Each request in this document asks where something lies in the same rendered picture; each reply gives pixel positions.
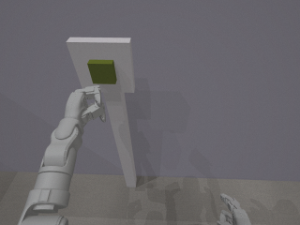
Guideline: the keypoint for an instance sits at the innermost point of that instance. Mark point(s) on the left robot hand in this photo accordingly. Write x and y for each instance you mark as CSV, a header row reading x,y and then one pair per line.
x,y
78,108

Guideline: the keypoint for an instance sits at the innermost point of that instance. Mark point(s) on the right robot hand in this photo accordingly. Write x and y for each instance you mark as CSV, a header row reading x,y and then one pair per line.
x,y
238,217

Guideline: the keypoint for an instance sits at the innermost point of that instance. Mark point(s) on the left robot upper arm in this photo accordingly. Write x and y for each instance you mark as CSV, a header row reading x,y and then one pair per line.
x,y
45,220

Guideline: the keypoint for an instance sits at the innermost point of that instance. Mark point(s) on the left robot forearm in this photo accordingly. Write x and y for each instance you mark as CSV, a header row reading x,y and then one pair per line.
x,y
51,190

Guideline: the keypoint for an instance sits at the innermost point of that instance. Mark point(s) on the button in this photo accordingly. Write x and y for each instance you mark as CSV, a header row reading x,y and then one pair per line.
x,y
102,71

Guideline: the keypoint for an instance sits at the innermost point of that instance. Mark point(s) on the panel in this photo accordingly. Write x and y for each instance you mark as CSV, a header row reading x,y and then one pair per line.
x,y
118,49

